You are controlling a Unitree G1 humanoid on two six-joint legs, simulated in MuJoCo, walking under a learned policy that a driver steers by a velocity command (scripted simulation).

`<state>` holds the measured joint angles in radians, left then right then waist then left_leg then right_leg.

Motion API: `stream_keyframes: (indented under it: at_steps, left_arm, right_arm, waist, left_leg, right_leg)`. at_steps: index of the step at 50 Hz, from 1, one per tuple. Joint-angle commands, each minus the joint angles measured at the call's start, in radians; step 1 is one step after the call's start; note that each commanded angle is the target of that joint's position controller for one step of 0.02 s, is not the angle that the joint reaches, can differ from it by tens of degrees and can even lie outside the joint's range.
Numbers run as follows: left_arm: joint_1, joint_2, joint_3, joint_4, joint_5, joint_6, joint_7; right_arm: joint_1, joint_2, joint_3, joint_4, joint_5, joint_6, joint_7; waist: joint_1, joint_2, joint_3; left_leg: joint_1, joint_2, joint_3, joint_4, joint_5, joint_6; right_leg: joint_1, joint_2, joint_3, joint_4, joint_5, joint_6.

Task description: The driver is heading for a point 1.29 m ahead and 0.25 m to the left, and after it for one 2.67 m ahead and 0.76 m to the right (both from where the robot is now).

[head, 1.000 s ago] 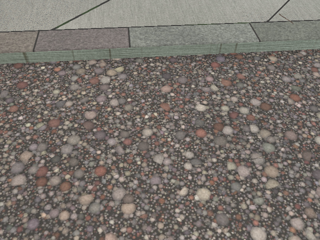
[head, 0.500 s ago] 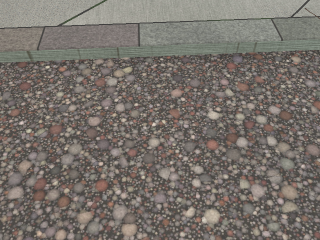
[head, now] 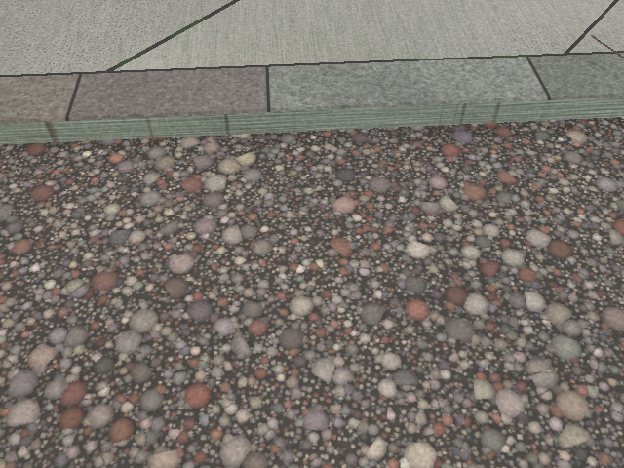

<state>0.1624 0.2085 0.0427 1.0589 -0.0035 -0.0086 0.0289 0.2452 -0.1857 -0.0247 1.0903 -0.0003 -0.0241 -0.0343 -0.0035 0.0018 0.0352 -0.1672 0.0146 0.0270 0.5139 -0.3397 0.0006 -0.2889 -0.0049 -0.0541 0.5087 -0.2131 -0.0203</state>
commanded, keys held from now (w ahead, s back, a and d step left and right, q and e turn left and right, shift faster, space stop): no key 0.22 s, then w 0.16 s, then no key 0.56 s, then w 0.06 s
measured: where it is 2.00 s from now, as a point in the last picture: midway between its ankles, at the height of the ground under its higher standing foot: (306, 434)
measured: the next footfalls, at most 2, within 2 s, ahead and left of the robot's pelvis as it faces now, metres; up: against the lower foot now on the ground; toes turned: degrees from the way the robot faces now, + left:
left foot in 0.78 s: +0.16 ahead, +0.11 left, +0.00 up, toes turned +1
left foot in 1.28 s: +0.28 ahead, +0.14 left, +0.00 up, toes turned +5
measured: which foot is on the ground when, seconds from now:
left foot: down 0.00-0.48, up 0.50-0.76, down 0.78-1.00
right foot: down 0.00-1.00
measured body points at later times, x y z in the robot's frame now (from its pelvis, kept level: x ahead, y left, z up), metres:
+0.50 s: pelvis +0.05 -0.02 -0.01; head +0.06 -0.04 +0.44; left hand +0.12 +0.24 -0.15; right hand +0.01 -0.28 -0.17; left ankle -0.04 +0.12 -0.73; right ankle +0.06 -0.11 -0.74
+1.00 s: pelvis +0.11 -0.02 +0.00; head +0.12 -0.02 +0.45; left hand +0.14 +0.22 -0.16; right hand +0.17 -0.27 -0.15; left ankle +0.12 +0.11 -0.74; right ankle +0.06 -0.11 -0.74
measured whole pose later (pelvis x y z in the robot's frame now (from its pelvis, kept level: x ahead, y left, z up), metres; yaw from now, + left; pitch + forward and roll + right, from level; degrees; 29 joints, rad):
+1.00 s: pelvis +0.11 -0.02 +0.00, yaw +0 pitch -1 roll +0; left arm 0.22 0.20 0.03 1.10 0.00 -0.02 0.03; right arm 0.17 -0.20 -0.06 1.08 0.01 -0.01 -0.04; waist 0.01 0.00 0.03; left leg -0.26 0.03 0.00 0.55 -0.28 -0.01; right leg -0.14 0.03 -0.07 0.49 -0.34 -0.04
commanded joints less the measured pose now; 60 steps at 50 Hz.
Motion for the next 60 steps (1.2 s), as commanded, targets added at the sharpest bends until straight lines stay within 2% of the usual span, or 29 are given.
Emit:
stream_keyframes:
  at_steps: [1,11,12,14,16,18,19,21,23,24,25,26,27,29,32,34,36,38,40,41,43,47,48,50,51,53,55,57,60]
  left_arm:
    - [0.014,0.096,0.016,-0.023,-0.001,-0.002,0.005]
    - [-0.011,0.093,0.019,0.001,-0.001,0.008,0.01]
    - [0.006,0.083,0.017,0.014,-0.001,0.009,0.009]
    - [0.008,0.096,0.026,0.02,-0.013,0.01,0.009]
    - [-0.038,0.087,0.025,-0.004,-0.017,-0.013,0.006]
    - [-0.095,0.047,0.017,-0.035,-0.026,-0.052,-0.011]
    - [-0.11,0.048,0.016,-0.047,-0.026,-0.067,-0.021]
    - [-0.08,0.056,0.018,-0.043,-0.023,-0.083,-0.03]
    - [0.056,0.076,0.035,0.014,-0.016,-0.078,-0.03]
    - [0.125,0.133,0.055,0.032,-0.007,-0.069,-0.026]
    - [0.21,0.226,0.076,0.044,-0.01,-0.06,-0.024]
    - [0.293,0.185,0.054,0.06,0.006,-0.062,-0.03]
    - [0.233,0.13,0.031,0.047,0.007,-0.072,-0.027]
    - [0.104,0.115,0.017,0.005,0.005,-0.078,-0.027]
    - [0.054,0.071,-0.008,0.004,0.024,-0.066,-0.017]
    - [0.064,0.112,-0.005,0.011,0.025,-0.057,-0.005]
    - [0.058,0.145,0.003,0.011,0.007,-0.046,0.001]
    - [0.05,0.135,0.003,0.015,-0.019,-0.036,-0.004]
    - [0.092,0.097,0.001,0.022,0.004,-0.039,-0.015]
    - [0.155,0.058,-0.002,0.029,0.01,-0.032,-0.014]
    - [0.108,0.074,0.0,0.028,0.006,-0.022,-0.004]
    - [0.116,0.075,-0.001,0.031,0.008,-0.012,0.001]
    - [0.13,0.079,0.002,0.039,0.003,-0.01,0.001]
    - [0.133,0.105,0.014,0.037,-0.014,-0.007,0.0]
    - [0.155,0.122,0.02,0.037,-0.021,-0.012,0.001]
    - [0.203,0.185,0.037,0.039,-0.031,-0.037,0.003]
    - [0.235,0.174,0.037,0.039,-0.01,-0.073,0.0]
    - [0.233,0.157,0.035,0.027,-0.013,-0.086,-0.007]
    - [0.15,0.179,0.038,-0.006,-0.023,-0.07,-0.017]
  right_arm:
    - [0.067,-0.102,-0.017,-0.015,0.0,0.0,-0.003]
    - [0.069,-0.093,-0.017,-0.013,-0.002,0.004,-0.007]
    - [0.094,-0.087,-0.016,0.001,-0.001,0.006,-0.008]
    - [0.095,-0.119,-0.029,-0.004,0.013,0.008,-0.012]
    - [0.127,-0.142,-0.038,-0.018,0.025,-0.008,-0.014]
    - [0.179,-0.197,-0.058,-0.008,0.034,-0.033,-0.011]
    - [0.171,-0.197,-0.06,-0.012,0.03,-0.045,-0.009]
    - [0.111,-0.17,-0.053,-0.036,0.02,-0.055,-0.003]
    - [0.05,-0.169,-0.052,-0.058,0.025,-0.04,0.003]
    - [0.043,-0.161,-0.05,-0.07,0.019,-0.04,-0.001]
    - [0.077,-0.095,-0.032,-0.084,0.001,-0.045,-0.011]
    - [0.086,-0.077,-0.025,-0.078,0.003,-0.043,-0.014]
    - [0.1,-0.092,-0.036,-0.068,0.024,-0.037,-0.011]
    - [0.077,-0.083,-0.04,-0.056,0.025,-0.028,-0.008]
    - [0.054,-0.057,-0.042,-0.052,0.018,-0.011,-0.014]
    - [0.01,-0.047,-0.035,-0.063,0.022,-0.006,-0.018]
    - [0.011,-0.062,-0.035,-0.059,0.023,0.007,-0.02]
    - [0.022,-0.078,-0.035,-0.045,0.009,0.023,-0.018]
    - [0.002,-0.144,-0.044,-0.059,-0.01,0.038,-0.022]
    - [-0.045,-0.176,-0.053,-0.052,0.008,0.037,-0.019]
    - [-0.06,-0.115,-0.048,-0.049,0.008,0.023,-0.013]
    - [-0.058,-0.109,-0.051,-0.033,0.004,0.002,-0.008]
    - [-0.044,-0.106,-0.052,-0.022,0.008,0.003,-0.007]
    - [-0.045,-0.107,-0.057,-0.019,0.02,0.006,-0.006]
    - [-0.076,-0.098,-0.055,-0.035,0.021,-0.001,-0.005]
    - [-0.179,-0.075,-0.044,-0.094,0.032,-0.036,0.006]
    - [-0.243,-0.089,-0.047,-0.127,0.034,-0.065,0.022]
    - [-0.245,-0.102,-0.05,-0.134,0.041,-0.079,0.039]
    - [-0.178,-0.076,-0.047,-0.107,0.043,-0.083,0.059]
  waist:
    - [0.0,0.002,-0.044]
    - [0.004,0.008,-0.019]
    - [0.002,0.01,-0.041]
    - [0.003,0.041,0.02]
    - [-0.023,0.067,0.111]
    - [-0.042,0.173,0.158]
    - [-0.039,0.181,0.177]
    - [0.002,0.15,0.147]
    - [0.064,0.108,0.054]
    - [0.076,0.021,-0.003]
    - [0.082,-0.205,-0.071]
    - [0.109,-0.269,-0.143]
    - [0.059,-0.157,-0.099]
    - [0.012,-0.064,-0.055]
    - [-0.026,-0.09,-0.045]
    - [-0.02,-0.099,-0.071]
    - [-0.026,-0.091,-0.1]
    - [-0.046,-0.07,-0.073]
    - [-0.002,0.024,-0.037]
    - [0.056,0.12,-0.012]
    - [0.014,0.051,0.022]
    - [0.016,0.038,-0.041]
    - [0.016,0.033,-0.069]
    - [0.02,-0.019,-0.031]
    - [0.036,-0.063,0.028]
    - [0.062,-0.156,0.149]
    - [0.079,-0.138,0.176]
    - [0.072,-0.1,0.132]
    - [0.014,-0.09,0.082]
  left_leg:
    - [-0.086,0.04,-0.034,-0.09,0.253,0.027]
    - [-0.087,0.034,-0.027,-0.109,0.208,0.023]
    - [-0.076,0.026,-0.019,-0.118,0.096,0.029]
    - [-0.129,0.033,-0.05,-0.133,-0.243,0.077]
    - [-0.138,0.108,-0.167,-0.197,-0.445,0.137]
    - [-0.051,0.275,-0.402,-0.314,-0.487,0.225]
    - [-0.035,0.329,-0.465,-0.32,-0.414,0.25]
    - [0.018,0.296,-0.363,-0.214,0.02,0.212]
    - [-0.082,0.178,-0.188,-0.084,0.271,0.118]
    - [-0.141,0.093,-0.084,0.077,0.377,0.06]
    - [-0.309,-0.044,0.05,0.333,0.185,-0.027]
    - [-0.364,-0.065,-0.026,0.565,-0.286,-0.055]
    - [-0.385,-0.018,-0.105,0.706,-0.316,-0.047]
    - [-0.389,0.042,-0.093,0.67,-0.203,-0.024]
    - [-0.237,0.061,-0.048,0.388,-0.076,-0.031]
    - [-0.167,0.036,-0.022,0.222,-0.052,-0.04]
    - [-0.09,0.024,-0.005,0.094,0.041,-0.039]
    - [0.03,0.025,-0.006,-0.082,0.261,-0.015]
    - [0.1,0.103,-0.086,-0.076,0.455,0.024]
    - [0.05,0.092,-0.076,-0.034,0.384,0.06]
    - [-0.002,0.061,-0.064,-0.043,0.345,0.04]
    - [0.015,0.054,-0.059,-0.03,0.454,0.034]
    - [0.02,0.038,-0.042,-0.017,0.357,0.039]
    - [-0.065,-0.012,0.007,0.05,-0.008,0.055]
    - [-0.173,-0.024,0.018,0.096,-0.14,0.057]
    - [-0.411,-0.006,0.043,0.241,-0.116,0.068]
    - [-0.579,0.057,-0.026,0.39,-0.188,0.084]
    - [-0.648,0.106,-0.049,0.395,-0.202,0.087]
    - [-0.304,0.048,0.057,0.164,-0.01,0.07]
  right_leg:
    - [0.138,-0.049,0.055,-0.033,0.263,-0.043]
    - [0.141,-0.049,0.057,-0.045,0.221,-0.036]
    - [0.147,-0.034,0.04,-0.042,0.106,-0.037]
    - [0.067,0.007,0.007,-0.001,-0.285,-0.048]
    - [-0.087,0.008,0.013,0.053,-0.404,-0.055]
    - [-0.232,0.018,-0.028,0.221,-0.233,-0.052]
    - [-0.28,-0.015,0.004,0.274,-0.208,-0.066]
    - [-0.262,-0.025,0.006,0.207,-0.244,-0.079]
    - [0.062,0.027,-0.035,-0.003,-0.007,-0.074]
    - [0.193,-0.027,0.063,-0.024,0.184,-0.084]
    - [0.348,-0.197,0.311,-0.098,0.383,-0.185]
    - [0.387,-0.375,0.559,-0.192,0.627,-0.3]
    - [0.331,-0.386,0.495,-0.158,0.677,-0.3]
    - [0.23,-0.299,0.294,-0.15,0.658,-0.227]
    - [0.13,-0.183,0.123,-0.162,0.702,-0.163]
    - [0.142,-0.166,0.1,-0.139,0.755,-0.171]
    - [0.143,-0.184,0.122,-0.131,0.704,-0.185]
    - [0.072,-0.158,0.122,-0.143,0.456,-0.144]
    - [-0.014,-0.076,0.092,-0.158,0.025,-0.073]
    - [-0.006,-0.019,0.05,-0.186,-0.042,-0.047]
    - [0.023,-0.008,0.03,-0.149,0.013,-0.026]
    - [0.094,-0.023,0.029,-0.101,0.187,-0.028]
    - [0.113,-0.014,0.019,-0.094,0.1,-0.037]
    - [0.086,-0.035,0.063,-0.112,-0.252,-0.091]
    - [0.088,-0.097,0.157,-0.169,-0.429,-0.133]
    - [0.154,-0.312,0.44,-0.316,-0.56,-0.24]
    - [0.251,-0.394,0.523,-0.312,-0.322,-0.28]
    - [0.355,-0.384,0.448,-0.277,-0.114,-0.252]
    - [0.154,-0.253,0.229,-0.265,-0.087,-0.171]
Velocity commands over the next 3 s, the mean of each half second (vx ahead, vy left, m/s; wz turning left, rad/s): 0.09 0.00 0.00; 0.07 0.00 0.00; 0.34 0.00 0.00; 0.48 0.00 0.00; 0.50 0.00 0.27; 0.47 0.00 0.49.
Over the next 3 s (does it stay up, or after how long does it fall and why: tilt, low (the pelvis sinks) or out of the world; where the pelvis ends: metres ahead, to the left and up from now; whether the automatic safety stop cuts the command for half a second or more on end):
stays up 1.14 0.12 0.00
